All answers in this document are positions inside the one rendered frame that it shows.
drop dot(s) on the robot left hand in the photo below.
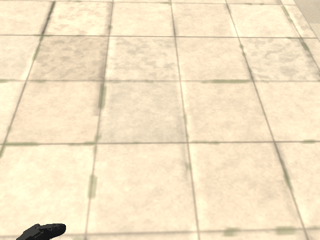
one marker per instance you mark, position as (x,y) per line
(43,232)

